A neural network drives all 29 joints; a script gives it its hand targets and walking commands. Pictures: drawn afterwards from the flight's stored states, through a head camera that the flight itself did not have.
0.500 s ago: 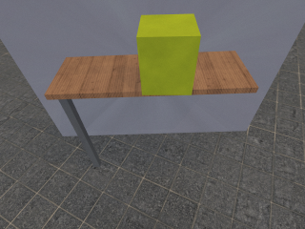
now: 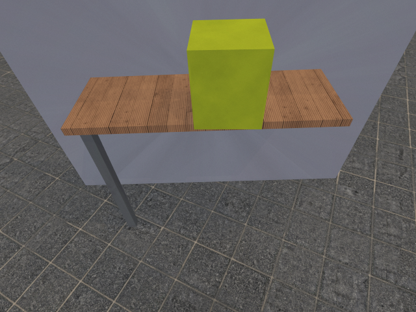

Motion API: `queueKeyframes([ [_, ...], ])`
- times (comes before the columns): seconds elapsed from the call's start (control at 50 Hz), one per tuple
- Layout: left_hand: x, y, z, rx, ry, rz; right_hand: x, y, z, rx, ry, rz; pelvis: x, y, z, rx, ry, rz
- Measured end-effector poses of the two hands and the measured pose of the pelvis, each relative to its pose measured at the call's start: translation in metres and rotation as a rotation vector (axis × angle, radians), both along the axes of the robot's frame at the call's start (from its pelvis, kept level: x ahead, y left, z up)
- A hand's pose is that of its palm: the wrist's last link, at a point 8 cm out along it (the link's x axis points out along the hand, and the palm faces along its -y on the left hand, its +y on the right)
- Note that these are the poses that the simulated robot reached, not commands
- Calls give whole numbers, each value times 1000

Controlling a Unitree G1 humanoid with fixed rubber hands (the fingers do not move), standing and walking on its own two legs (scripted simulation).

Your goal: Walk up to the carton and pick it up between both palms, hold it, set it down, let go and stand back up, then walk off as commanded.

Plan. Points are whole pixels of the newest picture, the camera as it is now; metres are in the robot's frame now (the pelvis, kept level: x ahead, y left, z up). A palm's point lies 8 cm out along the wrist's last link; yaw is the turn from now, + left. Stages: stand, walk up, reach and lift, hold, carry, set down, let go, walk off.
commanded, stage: stand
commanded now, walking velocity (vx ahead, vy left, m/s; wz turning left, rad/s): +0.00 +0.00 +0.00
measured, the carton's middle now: (228, 76) +0.77 -0.05 +0.08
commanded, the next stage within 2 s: none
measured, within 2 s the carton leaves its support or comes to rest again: neither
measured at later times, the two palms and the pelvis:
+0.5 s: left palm out of the picture +0.07 +0.32 -0.10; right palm out of the picture +0.06 -0.30 -0.12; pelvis +0.00 +0.00 +0.00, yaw +0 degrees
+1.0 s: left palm out of the picture +0.07 +0.32 -0.10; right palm out of the picture +0.05 -0.30 -0.12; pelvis +0.00 +0.00 +0.00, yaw +0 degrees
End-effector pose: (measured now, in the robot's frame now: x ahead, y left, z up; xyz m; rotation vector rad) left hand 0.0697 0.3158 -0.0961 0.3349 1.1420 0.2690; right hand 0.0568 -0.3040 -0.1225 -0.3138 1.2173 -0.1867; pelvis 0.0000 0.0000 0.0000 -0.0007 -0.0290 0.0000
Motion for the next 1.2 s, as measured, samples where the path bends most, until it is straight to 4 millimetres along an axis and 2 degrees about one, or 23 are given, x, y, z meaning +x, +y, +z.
queueKeyframes([
  [1.2, 2, 1, 0, -4, 4, 1, 0, 1, 1, -1, 9, -3, 1, 2, 1, -2, 4, 0],
])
